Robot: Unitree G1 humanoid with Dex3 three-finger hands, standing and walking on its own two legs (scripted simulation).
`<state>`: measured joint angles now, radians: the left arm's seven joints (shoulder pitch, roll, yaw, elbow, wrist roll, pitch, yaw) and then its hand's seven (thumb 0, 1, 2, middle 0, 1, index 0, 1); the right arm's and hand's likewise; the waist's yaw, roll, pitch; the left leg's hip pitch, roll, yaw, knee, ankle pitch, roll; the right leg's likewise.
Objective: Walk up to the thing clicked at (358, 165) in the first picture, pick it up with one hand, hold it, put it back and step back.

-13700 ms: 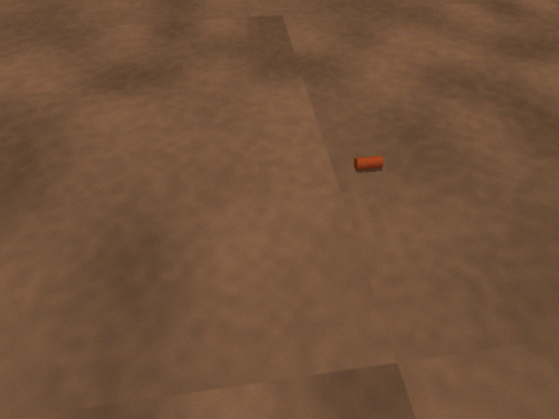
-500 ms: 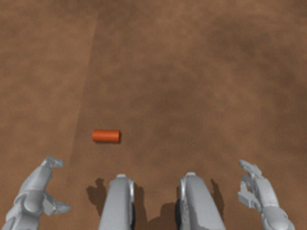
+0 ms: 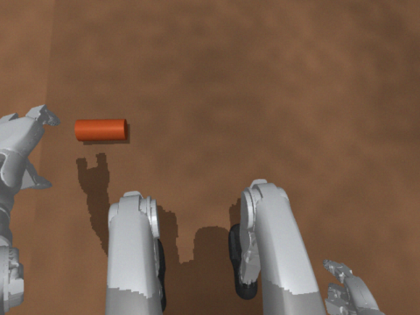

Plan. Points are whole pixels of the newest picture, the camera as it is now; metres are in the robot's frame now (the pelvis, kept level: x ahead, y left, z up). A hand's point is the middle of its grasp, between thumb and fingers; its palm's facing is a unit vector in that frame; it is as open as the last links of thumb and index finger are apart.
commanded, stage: rise first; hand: left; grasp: from above
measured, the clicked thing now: (102, 130) +0.55 +0.27 -0.38
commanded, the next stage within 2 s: none
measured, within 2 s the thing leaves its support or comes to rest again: neither
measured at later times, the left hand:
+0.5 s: hand (54, 137) +0.47 +0.33 -0.20, palm faces -0.47 -0.04 -0.88, open 13.7 cm
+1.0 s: hand (63, 131) +0.49 +0.32 -0.24, palm faces -0.46 -0.02 -0.89, open 13.7 cm
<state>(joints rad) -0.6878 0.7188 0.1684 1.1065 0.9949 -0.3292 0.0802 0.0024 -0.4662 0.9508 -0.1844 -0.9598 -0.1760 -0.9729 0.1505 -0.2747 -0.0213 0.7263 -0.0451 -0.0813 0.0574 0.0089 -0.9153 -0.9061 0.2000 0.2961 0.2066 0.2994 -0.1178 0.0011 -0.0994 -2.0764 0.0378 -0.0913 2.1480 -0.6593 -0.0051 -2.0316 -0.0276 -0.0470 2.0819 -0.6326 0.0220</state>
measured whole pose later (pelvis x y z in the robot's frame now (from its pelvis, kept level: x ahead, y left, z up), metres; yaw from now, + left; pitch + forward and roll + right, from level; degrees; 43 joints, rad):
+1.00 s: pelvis +0.01 +0.01 -0.08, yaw -4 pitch +33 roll -9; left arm -0.99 0.94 0.16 1.43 1.35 -0.39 0.32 0.00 -0.43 0.93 -0.19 -0.86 -0.18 -0.87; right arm 0.13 -0.28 0.09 0.72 -0.18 0.03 0.13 0.00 -0.91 -0.90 0.20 0.30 0.21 0.30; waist -0.26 -0.04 0.00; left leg -2.31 0.03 -0.15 2.42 -0.70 0.01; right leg -2.24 -0.02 -0.07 2.31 -0.66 0.05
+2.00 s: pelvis +0.01 +0.01 -0.09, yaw -5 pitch +32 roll -11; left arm -1.02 0.96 0.15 1.52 1.36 -0.35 0.40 0.00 -0.54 1.02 -0.08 -1.00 -0.07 -1.01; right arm 0.14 -0.28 0.13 0.71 -0.18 -0.03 0.15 0.00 -0.91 -0.90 0.20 0.30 0.21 0.30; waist -0.31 -0.05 0.03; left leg -2.35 0.02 -0.17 2.46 -0.69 0.01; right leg -2.26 -0.01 -0.09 2.33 -0.64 0.05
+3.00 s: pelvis +0.00 +0.01 -0.09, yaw -5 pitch +32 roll -11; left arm -1.02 0.95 0.13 1.46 1.35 -0.35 0.34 0.00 -0.55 1.04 -0.11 -0.97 -0.09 -0.99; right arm 0.17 -0.29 0.14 0.69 -0.17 -0.02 0.16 0.00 -0.91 -0.90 0.20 0.30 0.21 0.30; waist -0.30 -0.04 0.03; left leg -2.35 0.01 -0.17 2.45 -0.68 0.01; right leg -2.25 -0.01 -0.09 2.32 -0.64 0.05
